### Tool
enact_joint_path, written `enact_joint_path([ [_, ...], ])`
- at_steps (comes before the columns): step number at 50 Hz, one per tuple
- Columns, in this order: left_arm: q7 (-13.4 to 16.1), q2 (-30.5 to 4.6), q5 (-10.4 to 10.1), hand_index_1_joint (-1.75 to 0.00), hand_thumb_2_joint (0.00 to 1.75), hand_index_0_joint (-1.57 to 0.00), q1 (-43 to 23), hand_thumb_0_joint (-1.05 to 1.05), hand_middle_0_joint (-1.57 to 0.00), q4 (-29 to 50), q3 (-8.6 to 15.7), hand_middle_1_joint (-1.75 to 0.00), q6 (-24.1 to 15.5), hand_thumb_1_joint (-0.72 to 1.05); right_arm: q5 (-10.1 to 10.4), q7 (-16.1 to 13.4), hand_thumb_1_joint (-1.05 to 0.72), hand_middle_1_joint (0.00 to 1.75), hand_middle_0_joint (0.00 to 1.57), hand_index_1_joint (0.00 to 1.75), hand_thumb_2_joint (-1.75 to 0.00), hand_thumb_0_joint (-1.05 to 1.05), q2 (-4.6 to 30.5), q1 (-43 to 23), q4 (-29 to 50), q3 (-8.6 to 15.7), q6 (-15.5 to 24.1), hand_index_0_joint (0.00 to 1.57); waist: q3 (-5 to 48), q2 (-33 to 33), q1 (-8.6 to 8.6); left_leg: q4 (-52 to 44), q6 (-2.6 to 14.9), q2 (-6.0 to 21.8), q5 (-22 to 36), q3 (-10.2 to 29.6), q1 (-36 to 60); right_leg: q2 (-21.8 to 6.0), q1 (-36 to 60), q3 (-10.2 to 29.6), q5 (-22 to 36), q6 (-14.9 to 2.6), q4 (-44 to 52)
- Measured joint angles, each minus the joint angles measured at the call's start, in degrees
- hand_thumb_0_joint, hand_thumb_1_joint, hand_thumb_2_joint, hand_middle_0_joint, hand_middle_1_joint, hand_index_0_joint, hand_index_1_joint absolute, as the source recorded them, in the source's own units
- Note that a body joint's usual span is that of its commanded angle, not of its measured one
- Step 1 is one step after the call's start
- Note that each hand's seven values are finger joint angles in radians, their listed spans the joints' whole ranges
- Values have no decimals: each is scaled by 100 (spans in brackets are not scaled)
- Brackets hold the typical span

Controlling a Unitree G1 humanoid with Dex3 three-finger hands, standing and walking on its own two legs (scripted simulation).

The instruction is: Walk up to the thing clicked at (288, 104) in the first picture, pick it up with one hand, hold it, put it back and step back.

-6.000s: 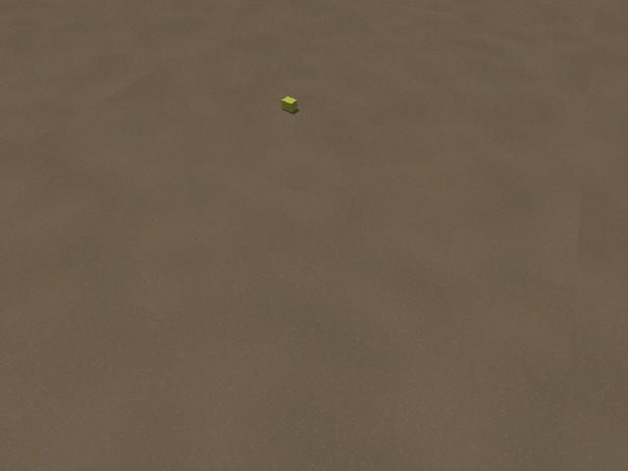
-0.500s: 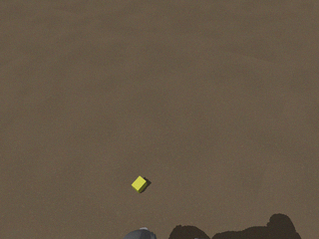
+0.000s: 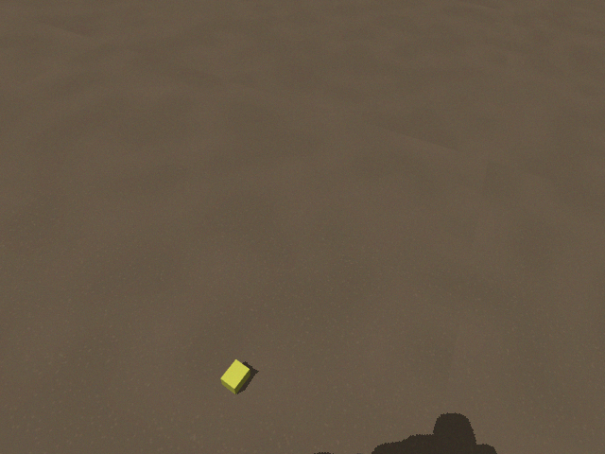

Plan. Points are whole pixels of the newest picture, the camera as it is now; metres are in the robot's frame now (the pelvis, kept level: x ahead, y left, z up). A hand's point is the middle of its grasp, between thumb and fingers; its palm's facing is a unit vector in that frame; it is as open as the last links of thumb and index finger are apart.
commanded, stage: walk up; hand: left
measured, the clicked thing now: (235, 376) +0.49 +0.16 -0.74
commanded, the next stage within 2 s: stand in 1.56 s
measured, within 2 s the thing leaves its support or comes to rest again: neither
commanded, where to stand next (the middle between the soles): +0.11 -0.08 m, yaw +3 degrees
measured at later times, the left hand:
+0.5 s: hand out of the picture +0.15 +0.21 -0.14, palm faces +0.00 -0.94 -0.33, open 7.3 cm
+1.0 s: hand out of the picture +0.15 +0.21 -0.14, palm faces +0.01 -0.94 -0.33, open 7.4 cm
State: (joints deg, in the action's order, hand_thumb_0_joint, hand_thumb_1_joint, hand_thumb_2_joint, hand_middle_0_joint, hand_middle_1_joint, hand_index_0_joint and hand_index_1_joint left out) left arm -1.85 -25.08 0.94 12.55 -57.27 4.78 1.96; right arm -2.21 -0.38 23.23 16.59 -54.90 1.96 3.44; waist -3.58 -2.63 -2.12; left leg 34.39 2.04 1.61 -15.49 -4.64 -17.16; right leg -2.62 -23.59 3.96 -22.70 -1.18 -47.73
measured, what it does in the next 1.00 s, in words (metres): steps on the spot: right foot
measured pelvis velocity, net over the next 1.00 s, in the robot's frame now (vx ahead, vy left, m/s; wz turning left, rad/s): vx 0.05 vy -0.05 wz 0.01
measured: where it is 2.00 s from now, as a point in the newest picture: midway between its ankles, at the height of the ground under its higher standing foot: outside the picture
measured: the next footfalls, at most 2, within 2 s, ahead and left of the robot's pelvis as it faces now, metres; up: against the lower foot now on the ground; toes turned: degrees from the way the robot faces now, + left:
right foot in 0.08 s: +0.07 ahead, -0.17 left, +0.00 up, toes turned -1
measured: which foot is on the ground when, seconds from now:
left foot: down 0.00-1.00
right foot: up 0.00-0.06, down 0.08-1.00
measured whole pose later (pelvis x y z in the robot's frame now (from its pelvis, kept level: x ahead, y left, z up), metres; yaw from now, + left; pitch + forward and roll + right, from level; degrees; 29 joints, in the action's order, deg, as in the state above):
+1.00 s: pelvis +0.05 -0.05 +0.01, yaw +1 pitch -1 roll +0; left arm -0.8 -19.5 0.3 3.0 -65.2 2.3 1.0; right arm -0.7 -0.2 20.7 5.5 -65.2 -0.1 1.3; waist -3.7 -0.1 -0.8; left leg 22.5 -2.5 3.8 -13.4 -2.9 -7.8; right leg -1.0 -7.2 -0.8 -15.0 0.4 -23.4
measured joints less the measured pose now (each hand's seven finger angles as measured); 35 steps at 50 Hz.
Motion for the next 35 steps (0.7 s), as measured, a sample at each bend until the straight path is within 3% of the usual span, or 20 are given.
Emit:
enact_joint_path([
  [4, 41, 53, -9, -30, 90, -21, -15, 1, -20, -157, -38, -30, -52, 91, 35, 35, -90, 30, 20, 30, -90, 1, 45, -102, -35, -39, -104, 21, 9, 82, 21, 246, -79, 82, -201, -13, -114, -20, 574, -244, 174, -28, 1067],
  [5, 65, 92, 6, -30, 90, -21, -52, 1, -20, -205, -43, -30, -81, 91, 62, 33, -90, 30, 20, 30, -90, 1, 53, -147, -56, -56, -129, 21, -21, 133, 45, 361, -118, 127, -276, 3, -152, 28, 682, -258, 482, 70, 1289],
  [7, 96, 223, 27, -30, 90, -21, -149, 1, -20, -267, -93, -30, -137, 91, 128, 18, -90, 30, 20, 30, -90, 1, 53, -246, -137, -90, -168, 21, -100, 311, 59, 470, -181, 221, -360, 123, -162, 116, 769, -363, 553, 261, 1336],
  [11, 83, 376, -49, -30, 90, -21, -293, 1, -20, -345, -246, -30, -151, 91, 199, 24, -90, 30, 20, 30, -90, 1, -92, -457, -345, -164, -102, 21, -84, 227, 118, 162, -217, 53, -276, 88, 63, -40, 796, -324, 375, 333, 1203],
  [23, 146, 603, -118, -30, 90, -21, -969, 1, -20, -556, -386, -30, -200, 90, 229, 26, -90, 30, 20, 30, -90, 1, -300, -1253, -702, -248, -91, 21, 8, 252, 155, -356, -351, 126, -104, 139, 447, 46, 1116, -400, 442, 226, 1558],
  [35, 117, 558, -63, -30, 90, -21, -1092, 1, -20, -740, -313, -30, -161, 91, 165, 28, -90, 30, 20, 30, -90, 1, -188, -1319, -952, -195, -169, 20, 35, 280, 124, -946, -456, 214, 163, 177, 752, 152, 1423, -466, 688, 146, 2135],
])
